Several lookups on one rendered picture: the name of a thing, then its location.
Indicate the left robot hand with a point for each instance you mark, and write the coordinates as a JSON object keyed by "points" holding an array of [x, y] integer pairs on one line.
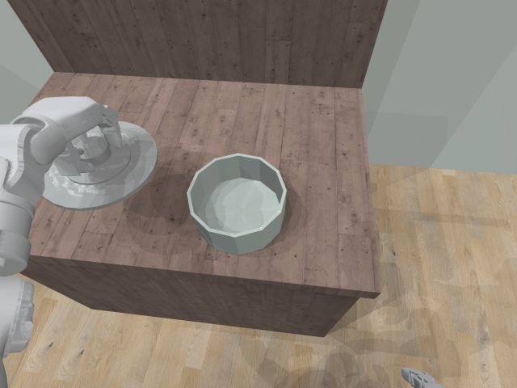
{"points": [[76, 115]]}

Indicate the knob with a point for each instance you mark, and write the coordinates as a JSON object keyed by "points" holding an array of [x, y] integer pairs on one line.
{"points": [[96, 150]]}

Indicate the right robot hand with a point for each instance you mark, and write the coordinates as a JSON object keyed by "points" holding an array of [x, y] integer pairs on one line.
{"points": [[419, 379]]}

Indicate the pot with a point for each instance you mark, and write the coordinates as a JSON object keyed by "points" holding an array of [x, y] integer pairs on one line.
{"points": [[237, 203]]}

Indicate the robot left forearm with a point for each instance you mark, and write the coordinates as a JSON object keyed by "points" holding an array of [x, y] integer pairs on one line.
{"points": [[28, 147]]}

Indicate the table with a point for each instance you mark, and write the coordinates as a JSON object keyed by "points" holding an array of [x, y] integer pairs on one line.
{"points": [[276, 79]]}

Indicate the lid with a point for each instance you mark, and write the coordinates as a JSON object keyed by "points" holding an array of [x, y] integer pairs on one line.
{"points": [[127, 170]]}

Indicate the robot left upper arm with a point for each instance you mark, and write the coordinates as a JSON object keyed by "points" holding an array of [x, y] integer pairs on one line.
{"points": [[16, 313]]}

